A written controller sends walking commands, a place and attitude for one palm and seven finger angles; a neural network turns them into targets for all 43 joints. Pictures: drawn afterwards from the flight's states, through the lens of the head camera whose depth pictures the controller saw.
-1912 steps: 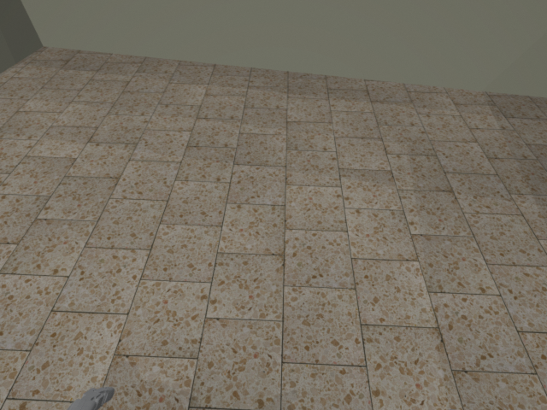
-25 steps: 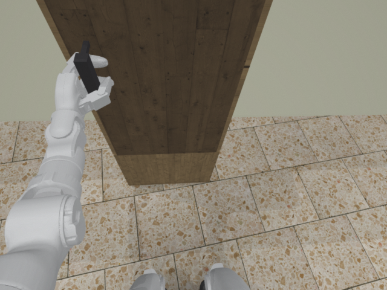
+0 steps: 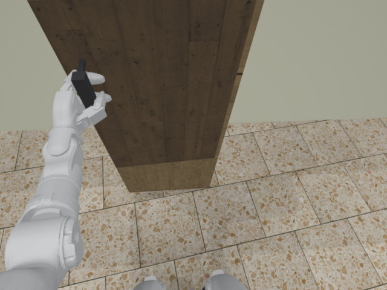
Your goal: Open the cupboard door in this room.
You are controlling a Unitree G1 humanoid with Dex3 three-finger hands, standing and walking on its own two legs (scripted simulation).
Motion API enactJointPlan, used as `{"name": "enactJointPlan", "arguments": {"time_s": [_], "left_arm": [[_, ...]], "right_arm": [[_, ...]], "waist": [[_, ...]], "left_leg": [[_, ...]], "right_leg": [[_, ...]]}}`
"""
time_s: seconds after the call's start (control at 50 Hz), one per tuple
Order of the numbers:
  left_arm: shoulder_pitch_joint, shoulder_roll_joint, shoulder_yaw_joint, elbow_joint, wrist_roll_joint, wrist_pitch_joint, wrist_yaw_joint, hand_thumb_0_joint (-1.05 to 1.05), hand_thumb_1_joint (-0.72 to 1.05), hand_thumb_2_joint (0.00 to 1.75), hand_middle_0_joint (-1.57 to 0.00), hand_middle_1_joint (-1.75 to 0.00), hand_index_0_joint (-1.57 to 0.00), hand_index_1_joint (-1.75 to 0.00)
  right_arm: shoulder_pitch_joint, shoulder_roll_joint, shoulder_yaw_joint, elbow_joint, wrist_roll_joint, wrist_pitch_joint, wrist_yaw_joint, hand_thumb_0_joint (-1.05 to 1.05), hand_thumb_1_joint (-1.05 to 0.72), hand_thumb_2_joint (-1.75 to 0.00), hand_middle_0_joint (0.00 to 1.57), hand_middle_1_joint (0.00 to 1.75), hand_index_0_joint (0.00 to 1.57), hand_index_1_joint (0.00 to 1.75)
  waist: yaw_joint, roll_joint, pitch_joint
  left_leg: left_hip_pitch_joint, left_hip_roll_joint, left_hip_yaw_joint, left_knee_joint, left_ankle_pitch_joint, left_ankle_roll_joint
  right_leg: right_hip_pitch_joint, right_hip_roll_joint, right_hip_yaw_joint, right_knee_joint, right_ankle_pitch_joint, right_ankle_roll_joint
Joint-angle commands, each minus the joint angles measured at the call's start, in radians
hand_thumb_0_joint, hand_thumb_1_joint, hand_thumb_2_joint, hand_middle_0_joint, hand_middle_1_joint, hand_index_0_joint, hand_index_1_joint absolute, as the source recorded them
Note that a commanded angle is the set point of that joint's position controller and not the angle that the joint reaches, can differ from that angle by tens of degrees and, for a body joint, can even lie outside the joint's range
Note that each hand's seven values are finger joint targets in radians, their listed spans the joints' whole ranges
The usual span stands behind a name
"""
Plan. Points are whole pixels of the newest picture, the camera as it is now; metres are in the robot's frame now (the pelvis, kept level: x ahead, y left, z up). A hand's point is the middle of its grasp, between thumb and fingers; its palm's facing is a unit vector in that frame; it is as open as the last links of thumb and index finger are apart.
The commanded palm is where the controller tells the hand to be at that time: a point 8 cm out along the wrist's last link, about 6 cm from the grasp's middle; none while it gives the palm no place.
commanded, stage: pull the door open along its arc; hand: left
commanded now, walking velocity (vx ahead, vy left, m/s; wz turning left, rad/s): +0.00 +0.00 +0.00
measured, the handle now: (89, 90) +0.52 +0.19 +0.08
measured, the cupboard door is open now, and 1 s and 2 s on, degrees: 3 46 46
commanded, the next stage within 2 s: open thumb and fingers to let go in 0.76 s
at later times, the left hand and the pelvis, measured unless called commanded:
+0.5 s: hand (140, 175) +0.32 +0.08 +0.08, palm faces +0.36 -0.93 +0.08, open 6.0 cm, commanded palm +0.26 +0.12 +0.08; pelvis +0.00 -0.01 +0.01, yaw +3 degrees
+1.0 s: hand (170, 199) +0.27 +0.03 +0.08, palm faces +0.40 -0.92 -0.03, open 6.3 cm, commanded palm +0.22 +0.07 +0.08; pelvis +0.00 -0.06 +0.01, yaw +6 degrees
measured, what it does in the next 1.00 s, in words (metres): shifts its weight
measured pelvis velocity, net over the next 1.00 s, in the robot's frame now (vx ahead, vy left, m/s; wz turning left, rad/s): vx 0.00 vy -0.06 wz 0.10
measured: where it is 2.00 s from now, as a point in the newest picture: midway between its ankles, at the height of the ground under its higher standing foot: outside the picture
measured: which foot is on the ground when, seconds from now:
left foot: down 0.00-1.00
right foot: down 0.00-1.00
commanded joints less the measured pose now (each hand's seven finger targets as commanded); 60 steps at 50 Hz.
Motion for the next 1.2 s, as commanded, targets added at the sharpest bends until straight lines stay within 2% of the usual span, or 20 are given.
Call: {"name": "enactJointPlan", "arguments": {"time_s": [0.0,0.06,0.16,0.18,0.2,0.22,0.26,0.32,0.34,0.44,0.52,0.62,0.72,0.74,0.82,0.84,0.9,0.96,1.06,1.18], "left_arm": [[-0.126,0.159,-0.001,-0.323,-0.031,-0.059,-0.023,0.00,0.90,0.90,-0.40,-1.35,-0.40,-1.35],[0.073,0.109,-0.023,-0.452,-0.053,-0.049,-0.020,0.00,0.90,0.90,-0.40,-1.35,-0.40,-1.35],[0.289,0.013,-0.085,-0.712,-0.077,-0.037,0.007,0.00,0.90,0.90,-0.40,-1.35,-0.40,-1.35],[0.311,-0.047,0.004,-0.774,-0.136,-0.019,0.132,0.00,0.90,0.90,-0.40,-1.35,-0.40,-1.35],[0.345,-0.128,-0.078,-0.800,-0.111,0.001,0.203,0.00,0.90,0.90,-0.40,-1.35,-0.40,-1.35],[0.374,-0.167,-0.109,-0.829,-0.095,0.011,0.251,0.00,0.90,0.90,-0.40,-1.35,-0.40,-1.35],[0.433,-0.193,-0.144,-0.894,-0.042,0.017,0.343,0.00,0.90,0.90,-0.40,-1.35,-0.40,-1.35],[0.488,-0.317,-0.275,-1.027,0.053,0.024,0.472,0.00,0.90,0.90,-0.40,-1.35,-0.40,-1.35],[0.532,-0.345,-0.308,-1.044,0.086,0.034,0.515,0.00,0.90,0.90,-0.40,-1.35,-0.40,-1.35],[0.597,-0.496,-0.462,-1.107,0.203,0.118,0.707,0.00,0.90,0.90,-0.40,-1.35,-0.40,-1.35],[0.647,-0.566,-0.571,-1.158,0.275,0.173,0.742,0.00,0.90,0.90,-0.40,-1.35,-0.40,-1.35],[0.781,-0.649,-0.674,-1.242,0.220,0.207,0.717,0.00,0.90,0.90,-0.40,-1.35,-0.40,-1.35],[1.006,-0.618,-0.668,-1.342,0.200,0.233,0.687,0.00,0.90,0.90,-0.40,-1.35,-0.40,-1.35],[0.988,-0.602,-0.653,-1.324,0.199,0.238,0.688,0.00,0.90,0.90,-0.40,-1.35,-0.40,-1.35],[0.833,-0.569,-0.593,-1.249,0.205,0.228,0.724,0.00,0.90,0.90,-0.40,-1.35,-0.40,-1.35],[0.727,-0.529,-0.562,-1.240,0.209,0.218,0.737,0.00,0.90,0.90,-0.40,-1.35,-0.40,-1.35],[0.756,-0.527,-0.530,-1.186,0.206,0.200,0.743,0.00,0.69,0.81,-0.38,-1.33,-0.38,-1.33],[0.782,-0.526,-0.546,-1.211,0.209,0.176,0.723,0.00,0.48,0.72,-0.37,-1.30,-0.37,-1.30],[0.803,-0.528,-0.579,-1.225,0.221,0.143,0.682,0.00,0.13,0.57,-0.35,-1.27,-0.35,-1.27],[0.770,-0.505,-0.562,-1.222,0.212,0.120,0.674,0.00,-0.29,0.39,-0.32,-1.22,-0.32,-1.22]], "right_arm": [[0.058,-0.144,-0.068,-0.120,0.013,-0.028,0.000,0.00,-0.90,-0.90,0.20,0.30,0.20,0.30],[0.021,-0.132,-0.068,-0.154,0.023,-0.037,0.006,0.00,-0.90,-0.90,0.20,0.30,0.20,0.30],[-0.039,-0.110,-0.071,-0.185,0.027,-0.062,0.013,0.00,-0.90,-0.90,0.20,0.30,0.20,0.30],[-0.079,-0.076,-0.067,-0.189,0.024,-0.074,0.015,0.00,-0.90,-0.90,0.20,0.30,0.20,0.30],[-0.091,-0.076,-0.063,-0.189,0.014,-0.086,0.021,0.00,-0.90,-0.90,0.20,0.30,0.20,0.30],[-0.097,-0.076,-0.063,-0.186,0.013,-0.092,0.026,0.00,-0.90,-0.90,0.20,0.30,0.20,0.30],[-0.114,-0.075,-0.065,-0.183,-0.005,-0.099,0.034,0.00,-0.90,-0.90,0.20,0.30,0.20,0.30],[-0.150,-0.052,-0.064,-0.192,-0.029,-0.102,0.048,0.00,-0.90,-0.90,0.20,0.30,0.20,0.30],[-0.152,-0.050,-0.065,-0.196,-0.038,-0.102,0.050,0.00,-0.90,-0.90,0.20,0.30,0.20,0.30],[-0.223,-0.030,-0.060,-0.207,-0.061,-0.086,0.050,0.00,-0.90,-0.90,0.20,0.30,0.20,0.30],[-0.266,-0.011,-0.053,-0.224,-0.066,-0.076,0.035,0.00,-0.90,-0.90,0.20,0.30,0.20,0.30],[-0.332,0.012,-0.035,-0.237,-0.046,-0.084,0.028,0.00,-0.90,-0.90,0.20,0.30,0.20,0.30],[-0.350,0.026,-0.022,-0.249,-0.041,-0.091,0.035,0.00,-0.90,-0.90,0.20,0.30,0.20,0.30],[-0.351,0.022,-0.021,-0.246,-0.041,-0.090,0.032,0.00,-0.90,-0.90,0.20,0.30,0.20,0.30],[-0.375,0.024,-0.014,-0.221,-0.055,-0.104,0.015,0.00,-0.90,-0.90,0.20,0.30,0.20,0.30],[-0.378,0.022,-0.014,-0.207,-0.055,-0.109,0.008,0.00,-0.90,-0.90,0.20,0.30,0.20,0.30],[-0.376,0.029,-0.018,-0.195,-0.063,-0.122,-0.001,0.00,-0.90,-0.90,0.20,0.30,0.20,0.30],[-0.347,0.026,-0.029,-0.199,-0.061,-0.127,-0.001,0.00,-0.90,-0.90,0.20,0.30,0.20,0.30],[-0.320,0.013,-0.038,-0.197,-0.057,-0.127,-0.001,0.00,-0.90,-0.90,0.20,0.30,0.20,0.30],[-0.319,0.008,-0.040,-0.199,-0.056,-0.131,-0.008,0.00,-0.90,-0.90,0.20,0.30,0.20,0.30]], "waist": [[0.068,-0.006,-0.422],[0.100,-0.008,-0.397],[0.116,0.007,-0.359],[0.191,-0.003,-0.336],[0.156,-0.001,-0.305],[0.144,-0.016,-0.270],[0.142,-0.038,-0.266],[0.141,-0.008,-0.296],[0.140,-0.043,-0.297],[0.123,-0.074,-0.257],[0.111,-0.092,-0.231],[0.116,-0.083,-0.196],[0.140,-0.074,-0.167],[0.134,-0.114,-0.132],[0.119,-0.132,-0.059],[0.107,-0.142,-0.041],[0.132,-0.158,-0.095],[0.135,-0.150,-0.175],[0.115,-0.145,-0.187],[0.110,-0.153,-0.176]], "left_leg": [[0.265,-0.025,-0.038,-0.105,0.474,0.001],[0.275,-0.025,-0.025,-0.124,0.514,0.003],[0.338,-0.018,-0.025,-0.142,0.580,-0.003],[0.316,-0.017,-0.020,-0.155,0.577,-0.018],[0.333,-0.018,-0.023,-0.159,0.548,-0.024],[0.337,-0.012,-0.033,-0.162,0.541,-0.031],[0.336,-0.014,-0.037,-0.151,0.534,-0.029],[0.369,-0.010,-0.043,-0.139,0.550,-0.035],[0.368,-0.008,-0.051,-0.136,0.551,-0.033],[0.335,-0.018,-0.062,-0.134,0.399,-0.030],[0.327,-0.025,-0.060,-0.134,0.333,-0.026],[0.349,-0.035,-0.060,-0.147,0.285,-0.023],[0.345,-0.042,-0.057,-0.152,0.286,-0.027],[0.329,-0.045,-0.064,-0.149,0.262,-0.027],[0.294,-0.062,-0.070,-0.121,0.163,-0.029],[0.284,-0.065,-0.073,-0.111,0.147,-0.026],[0.257,-0.072,-0.078,-0.106,0.145,-0.031],[0.258,-0.069,-0.077,-0.116,0.188,-0.032],[0.253,-0.061,-0.078,-0.117,0.211,-0.026],[0.236,-0.061,-0.081,-0.107,0.179,-0.024]], "right_leg": [[0.337,0.002,0.010,-0.089,0.504,0.007],[0.385,-0.004,0.013,-0.097,0.555,0.006],[0.391,-0.010,0.002,-0.103,0.579,0.010],[0.389,-0.008,-0.018,-0.113,0.540,0.010],[0.365,-0.008,-0.026,-0.113,0.505,0.013],[0.339,-0.009,-0.037,-0.116,0.476,0.013],[0.335,-0.015,-0.034,-0.104,0.471,0.012],[0.326,-0.028,-0.034,-0.084,0.456,0.008],[0.331,-0.027,-0.037,-0.084,0.444,0.007],[0.318,-0.034,-0.041,-0.095,0.356,-0.001],[0.333,-0.043,-0.031,-0.122,0.324,-0.009],[0.381,-0.056,-0.014,-0.175,0.328,-0.003],[0.433,-0.073,0.003,-0.198,0.413,0.008],[0.422,-0.077,0.013,-0.220,0.376,0.011],[0.347,-0.106,0.086,-0.288,0.210,0.029],[0.326,-0.114,0.109,-0.309,0.161,0.032],[0.372,-0.134,0.156,-0.315,0.181,0.041],[0.441,-0.142,0.160,-0.279,0.323,0.048],[0.451,-0.141,0.143,-0.240,0.435,0.053],[0.428,-0.148,0.159,-0.253,0.355,0.056]]}}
